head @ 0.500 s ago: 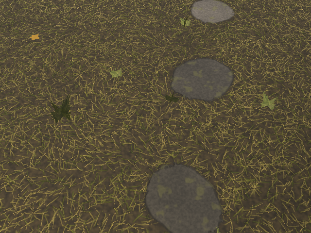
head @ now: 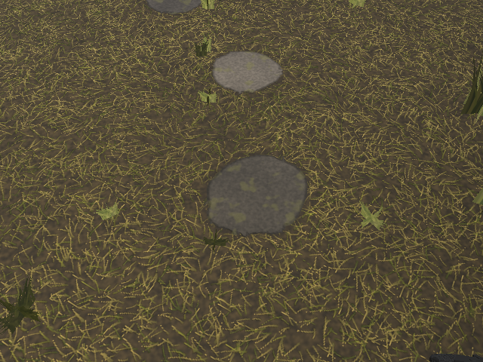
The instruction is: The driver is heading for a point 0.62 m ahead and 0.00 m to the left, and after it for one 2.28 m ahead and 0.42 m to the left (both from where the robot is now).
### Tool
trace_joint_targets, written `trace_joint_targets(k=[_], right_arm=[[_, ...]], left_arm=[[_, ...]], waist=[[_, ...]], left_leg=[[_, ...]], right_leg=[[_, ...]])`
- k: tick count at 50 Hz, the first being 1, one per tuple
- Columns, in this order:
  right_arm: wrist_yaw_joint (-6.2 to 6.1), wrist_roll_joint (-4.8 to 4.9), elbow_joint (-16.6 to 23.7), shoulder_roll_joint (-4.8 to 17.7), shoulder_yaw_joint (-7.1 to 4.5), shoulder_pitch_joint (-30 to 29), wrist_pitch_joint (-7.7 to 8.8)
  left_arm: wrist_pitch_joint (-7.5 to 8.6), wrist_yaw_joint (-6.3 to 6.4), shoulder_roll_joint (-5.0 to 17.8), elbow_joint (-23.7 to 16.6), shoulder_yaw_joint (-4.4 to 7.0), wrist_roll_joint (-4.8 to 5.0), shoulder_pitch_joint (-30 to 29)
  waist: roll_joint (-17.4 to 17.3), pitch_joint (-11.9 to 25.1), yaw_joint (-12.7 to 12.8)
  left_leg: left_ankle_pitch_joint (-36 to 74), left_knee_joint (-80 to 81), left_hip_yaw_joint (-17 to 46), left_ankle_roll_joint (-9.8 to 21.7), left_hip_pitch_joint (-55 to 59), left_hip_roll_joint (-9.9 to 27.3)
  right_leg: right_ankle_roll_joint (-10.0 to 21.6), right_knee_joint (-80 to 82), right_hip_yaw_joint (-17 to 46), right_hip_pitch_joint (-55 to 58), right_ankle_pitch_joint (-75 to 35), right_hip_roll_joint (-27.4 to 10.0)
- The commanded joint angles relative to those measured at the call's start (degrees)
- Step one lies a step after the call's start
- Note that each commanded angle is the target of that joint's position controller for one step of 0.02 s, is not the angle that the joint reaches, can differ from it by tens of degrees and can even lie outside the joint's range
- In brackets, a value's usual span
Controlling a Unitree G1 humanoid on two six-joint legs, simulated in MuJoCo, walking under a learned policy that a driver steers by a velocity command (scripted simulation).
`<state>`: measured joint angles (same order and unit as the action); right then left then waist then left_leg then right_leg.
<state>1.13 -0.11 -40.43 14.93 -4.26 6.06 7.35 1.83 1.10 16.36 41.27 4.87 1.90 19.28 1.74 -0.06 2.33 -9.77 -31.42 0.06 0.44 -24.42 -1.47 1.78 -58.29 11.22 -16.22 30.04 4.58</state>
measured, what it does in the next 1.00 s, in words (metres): walks ahead: right foot, then left foot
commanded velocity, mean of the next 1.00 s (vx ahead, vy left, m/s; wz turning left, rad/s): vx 0.50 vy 0.00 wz -0.06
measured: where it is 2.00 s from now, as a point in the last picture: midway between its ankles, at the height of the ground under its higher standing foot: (254, 199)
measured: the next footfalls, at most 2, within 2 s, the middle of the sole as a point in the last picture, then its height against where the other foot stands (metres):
right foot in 0.44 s outside the picture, level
left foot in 0.98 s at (249, 292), level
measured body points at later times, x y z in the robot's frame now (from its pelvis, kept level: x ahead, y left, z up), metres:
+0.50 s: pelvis +0.25 -0.06 +0.00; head +0.29 -0.07 +0.45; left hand +0.51 +0.14 -0.07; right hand +0.21 -0.34 -0.14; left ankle +0.10 +0.12 -0.66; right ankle +0.32 -0.16 -0.73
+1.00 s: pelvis +0.53 -0.06 -0.01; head +0.57 -0.05 +0.44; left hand +0.55 +0.23 -0.14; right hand +0.73 -0.30 -0.10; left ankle +0.64 +0.03 -0.73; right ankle +0.33 -0.17 -0.71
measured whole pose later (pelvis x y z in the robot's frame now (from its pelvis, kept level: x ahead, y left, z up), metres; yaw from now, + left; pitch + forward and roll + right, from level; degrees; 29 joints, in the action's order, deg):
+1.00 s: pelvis +0.53 -0.06 -0.01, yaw +1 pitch +2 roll -1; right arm 3.2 1.0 -41.7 15.5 -2.7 4.5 2.4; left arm 3.2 1.2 16.0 48.8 3.7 0.2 19.1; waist -0.9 -2.3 2.5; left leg -6.3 -34.6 -3.0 5.6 -29.8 -0.3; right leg -1.3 -31.5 -12.0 2.0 26.1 -2.9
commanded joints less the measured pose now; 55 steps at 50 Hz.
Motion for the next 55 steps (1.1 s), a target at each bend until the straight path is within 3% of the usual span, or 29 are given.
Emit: trace_joint_targets(k=[1,2,4,8,13,17,19,21,22,23,24,25,27,28,30,33,34,39,44,46,47,48,49,50,51,52,53,54,55], right_arm=[[-0.45,0.14,1.3,6.6,-2.10,9.6,-0.69],[-0.63,-0.42,0.8,5.3,-1.53,8.2,-1.04],[-1.04,-0.60,0.0,5.0,-1.18,7.6,-0.84],[-1.11,-0.15,-2.4,7.7,-1.83,9.3,-0.32],[-1.03,0.85,-4.7,9.4,-1.82,10.3,-1.24],[-0.91,2.00,-7.4,11.4,-2.10,14.3,-2.40],[-1.07,2.42,-8.1,12.7,-2.30,14.1,-3.07],[-1.53,2.50,-8.6,12.3,-1.82,13.6,-3.65],[-1.71,1.16,-6.8,9.9,-0.76,12.8,-3.23],[-0.97,0.21,-4.9,2.7,1.76,18.7,-2.00],[-0.33,1.96,-6.0,8.2,0.57,15.8,-0.76],[0.01,3.37,-4.1,10.0,0.01,10.9,-0.26],[-0.49,1.59,-3.8,9.1,0.10,7.6,-0.24],[-0.43,1.57,-4.4,8.7,-0.02,9.1,-0.99],[-0.46,1.96,-5.5,6.5,0.34,11.5,-2.68],[-1.38,1.87,-4.7,5.7,0.43,8.1,-4.00],[-1.30,1.32,-4.4,5.5,0.45,6.8,-4.09],[0.15,1.29,-2.2,4.3,1.05,-0.9,-3.52],[1.98,1.28,1.6,3.8,1.78,-7.4,-3.72],[2.86,0.91,2.8,5.2,1.12,-6.5,-4.16],[2.94,0.86,2.5,6.5,0.44,-3.4,-4.41],[2.58,1.25,1.0,8.5,-0.90,3.5,-4.61],[1.61,1.36,-1.4,12.3,-2.97,12.9,-4.91],[0.43,1.16,-1.6,19.1,-4.94,18.4,-5.37],[0.60,1.71,0.5,17.9,-4.02,17.1,-4.80],[0.71,1.18,0.2,13.4,-2.64,16.8,-4.38],[0.49,1.44,-0.3,11.1,-2.17,14.6,-4.00],[0.28,1.50,0.3,9.7,-1.73,11.0,-3.79],[-0.11,1.13,0.7,7.6,-0.95,8.7,-3.85]], left_arm=[[0.55,0.15,8.0,-5.7,1.30,-0.67,-2.9],[0.60,-0.17,7.4,-6.8,1.39,-0.98,-4.9],[0.14,-1.01,5.0,-7.3,1.19,-0.09,-4.6],[-0.40,-1.21,2.1,-9.0,0.18,-0.75,-7.9],[0.85,-2.73,0.4,-9.9,-0.97,-1.00,-15.1],[1.39,-3.76,1.2,-11.9,-1.01,-0.61,-20.5],[1.46,-3.88,2.9,-11.9,-0.22,-0.93,-18.9],[1.29,-3.30,6.8,-7.7,2.14,-1.41,-5.1],[0.57,-2.43,11.4,-5.5,3.64,-1.65,4.9],[0.54,-2.08,16.9,-5.1,3.90,-1.90,5.6],[0.78,-2.22,11.8,-5.1,2.76,-1.66,7.0],[1.15,-2.30,9.5,-4.7,1.82,-1.67,3.1],[1.44,-2.50,6.2,-4.8,0.68,-1.70,-3.8],[1.77,-2.54,4.7,-5.0,0.25,-2.26,-5.8],[2.82,-2.46,4.8,-4.1,0.44,-2.30,-6.8],[4.00,-2.03,6.2,-1.9,0.83,-2.88,-5.6],[4.38,-1.87,5.8,-1.2,0.70,-2.77,-4.3],[4.65,-1.05,7.3,0.9,0.80,-2.79,-3.3],[3.42,-0.89,8.1,4.2,1.05,-1.86,0.8],[2.52,-0.47,9.6,4.4,1.40,-1.35,-0.2],[2.06,-0.05,10.7,4.2,1.66,-1.24,-1.1],[1.67,0.50,10.7,4.2,1.56,-0.96,-2.3],[1.67,1.00,10.3,3.6,1.18,-1.13,-2.2],[2.81,0.64,5.3,1.4,-0.63,-2.72,2.9],[4.79,-0.26,3.2,0.7,-1.98,-2.85,3.5],[6.18,-1.11,8.3,-0.8,-0.56,-0.36,-3.7],[6.81,-1.45,7.7,-2.4,-1.04,0.33,-8.2],[6.97,-1.16,6.7,-2.3,-1.16,-0.71,-8.8],[6.36,-0.81,6.8,-1.7,-0.86,-1.96,-8.5]], waist=[[-6.7,3.8,-6.2],[-6.5,1.9,-5.6],[-9.0,0.3,-4.2],[-6.5,-1.0,-4.1],[-5.5,-2.8,-5.8],[-6.2,-4.5,-6.7],[-7.5,-3.0,-4.4],[-6.9,5.6,3.3],[-2.3,12.9,7.1],[13.0,19.4,1.8],[8.4,22.2,5.1],[7.4,12.9,4.4],[2.1,5.0,0.4],[2.4,3.9,-1.7],[2.2,3.2,-3.7],[1.2,-0.4,-3.4],[-0.2,-1.1,-2.5],[0.5,-3.8,0.6],[0.0,-5.6,3.1],[1.7,-3.8,1.1],[3.3,-1.1,-1.0],[3.4,2.6,-5.1],[1.9,7.9,-9.7],[-11.1,15.7,-8.7],[-14.6,24.4,-7.0],[-9.1,19.9,-10.0],[-6.3,11.8,-9.1],[-1.9,6.2,-6.3],[-1.8,3.6,-4.5]], left_leg=[[-9.8,15.0,25.5,9.7,28.1,20.2],[-4.7,16.1,21.0,9.4,24.3,18.2],[0.6,18.9,13.9,8.8,19.9,16.1],[9.9,21.8,7.5,10.9,19.6,17.1],[13.5,22.7,-0.8,9.6,20.0,14.8],[16.7,21.4,-1.0,9.1,25.0,17.3],[29.3,16.7,-2.0,8.1,27.6,17.8],[42.1,0.3,-6.2,5.5,23.5,14.5],[25.6,-16.3,-7.5,3.1,10.0,11.8],[-21.0,-36.8,-4.4,-0.3,-11.5,1.6],[-24.6,-44.6,4.7,0.2,-16.9,2.6],[-20.4,-45.8,3.9,0.8,-21.2,5.1],[-11.7,-38.7,2.8,0.7,-17.2,9.1],[-9.4,-37.1,3.5,0.5,-13.5,10.3],[-7.1,-35.0,3.6,-0.3,-10.5,10.7],[0.0,-29.8,5.4,-1.6,-15.0,10.5],[3.9,-26.6,6.5,-1.8,-16.2,10.1],[18.2,-10.5,2.9,-1.0,-13.8,8.0],[11.2,-4.0,-0.6,1.8,-16.6,6.4],[3.9,-3.4,-3.5,3.9,-12.1,3.7],[0.8,-3.9,-5.3,5.0,-7.3,1.5],[2.3,-2.0,-6.6,6.5,1.9,-0.9],[5.3,-0.2,-3.8,8.9,17.0,-1.5],[4.1,-0.1,20.5,17.8,39.9,12.7],[-3.3,11.2,49.0,26.3,49.2,22.3],[-6.5,14.0,42.7,22.3,46.8,20.3],[-4.8,14.7,34.6,19.6,39.7,18.0],[0.6,15.4,28.1,17.6,30.7,15.7],[6.2,17.0,22.9,16.4,24.1,13.4]], right_leg=[[-0.8,-16.2,-2.4,-29.0,-6.2,-6.8],[-0.9,-13.8,-2.9,-27.5,-9.3,-8.1],[-0.8,-10.6,-4.1,-24.2,-11.7,-9.8],[-1.9,-2.4,-4.9,-26.3,-15.8,-10.0],[-1.3,15.6,-9.2,-21.4,-28.2,-8.9],[0.7,23.2,-11.8,-19.1,-25.3,-7.8],[2.7,26.0,-13.4,-14.2,-21.4,-5.7],[5.8,30.4,-16.0,6.9,-25.7,-2.2],[8.8,27.7,-5.5,25.0,-29.2,-10.3],[18.6,33.6,24.1,40.0,-21.7,-25.8],[19.7,38.5,30.6,39.2,-16.4,-26.8],[17.3,39.4,21.2,32.5,-19.3,-24.4],[13.9,42.2,9.7,17.6,-27.1,-19.4],[13.3,44.3,6.5,12.9,-29.7,-18.4],[13.6,47.9,2.5,8.3,-31.4,-18.4],[12.7,51.0,-3.6,6.8,-31.8,-18.3],[12.1,51.5,-5.3,7.6,-31.2,-18.2],[8.6,52.6,-14.8,9.7,-32.1,-16.4],[7.4,47.5,-17.4,20.3,-38.2,-19.6],[6.1,41.9,-18.7,22.5,-54.5,-20.2],[5.1,36.6,-19.7,23.1,-65.4,-20.0],[3.6,28.0,-21.2,21.6,-72.7,-19.0],[1.2,14.8,-22.5,14.1,-68.1,-16.4],[-2.5,-6.8,-22.5,-8.7,-36.9,-10.6],[-4.0,-20.6,-10.5,-22.1,3.6,-0.6],[-2.5,-22.7,-4.1,-28.2,1.2,-4.4],[-1.0,-19.4,-5.0,-31.1,-3.4,-6.7],[-0.8,-13.2,-5.5,-29.1,-7.5,-9.2],[-1.2,-9.1,-5.8,-25.0,-10.4,-10.8]])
